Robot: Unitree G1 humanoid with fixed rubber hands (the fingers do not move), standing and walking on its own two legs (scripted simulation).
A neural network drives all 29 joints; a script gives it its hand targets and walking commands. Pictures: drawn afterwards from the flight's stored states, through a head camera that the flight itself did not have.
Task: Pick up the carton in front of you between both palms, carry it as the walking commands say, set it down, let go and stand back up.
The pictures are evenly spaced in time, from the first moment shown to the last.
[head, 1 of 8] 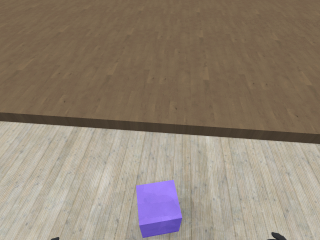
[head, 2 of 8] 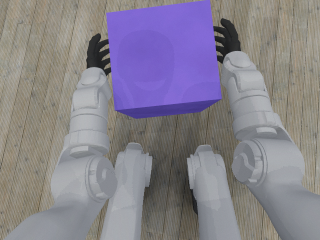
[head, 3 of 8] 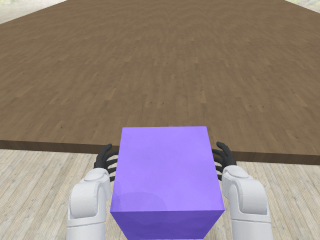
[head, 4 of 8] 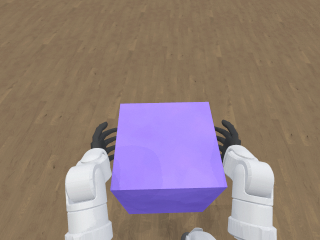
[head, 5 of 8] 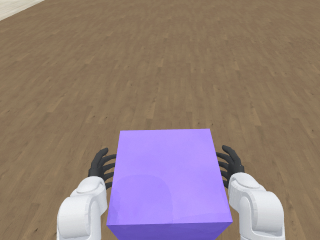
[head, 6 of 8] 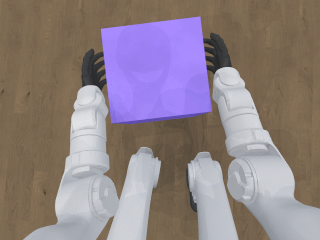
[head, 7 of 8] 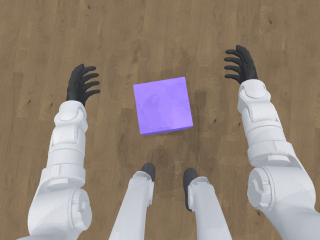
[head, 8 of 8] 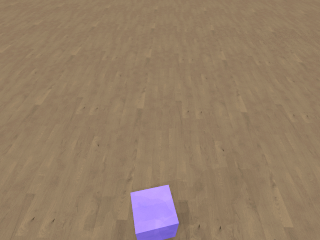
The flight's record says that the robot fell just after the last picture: no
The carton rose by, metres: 0.87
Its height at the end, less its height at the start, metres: +0.12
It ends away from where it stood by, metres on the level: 3.32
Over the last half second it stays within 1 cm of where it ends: yes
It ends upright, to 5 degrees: yes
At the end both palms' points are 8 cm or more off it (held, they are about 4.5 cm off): yes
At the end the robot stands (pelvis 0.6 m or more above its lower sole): yes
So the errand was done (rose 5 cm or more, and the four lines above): yes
